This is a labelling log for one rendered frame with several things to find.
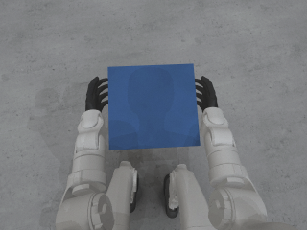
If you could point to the robot left upper arm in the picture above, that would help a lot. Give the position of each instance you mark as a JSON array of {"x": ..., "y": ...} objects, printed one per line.
[{"x": 86, "y": 212}]

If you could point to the right robot forearm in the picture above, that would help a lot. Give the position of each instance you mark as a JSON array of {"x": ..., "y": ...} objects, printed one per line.
[{"x": 225, "y": 167}]

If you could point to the left robot hand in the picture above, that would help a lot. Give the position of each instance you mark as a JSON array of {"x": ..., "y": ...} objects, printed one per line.
[{"x": 93, "y": 99}]

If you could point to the left robot forearm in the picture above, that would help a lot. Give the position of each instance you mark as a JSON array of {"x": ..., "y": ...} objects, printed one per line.
[{"x": 89, "y": 159}]

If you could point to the right robot hand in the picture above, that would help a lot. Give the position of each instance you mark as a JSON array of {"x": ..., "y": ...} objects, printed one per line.
[{"x": 208, "y": 96}]

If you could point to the robot right upper arm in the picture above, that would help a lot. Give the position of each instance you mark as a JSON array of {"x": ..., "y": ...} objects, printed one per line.
[{"x": 240, "y": 209}]

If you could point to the left robot foot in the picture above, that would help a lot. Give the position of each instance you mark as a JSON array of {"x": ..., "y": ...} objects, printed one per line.
[{"x": 133, "y": 204}]

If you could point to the left robot thigh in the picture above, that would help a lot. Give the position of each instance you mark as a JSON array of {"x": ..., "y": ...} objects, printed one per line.
[{"x": 122, "y": 185}]

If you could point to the carton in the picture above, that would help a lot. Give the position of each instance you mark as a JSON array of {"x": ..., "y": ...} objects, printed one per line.
[{"x": 152, "y": 106}]

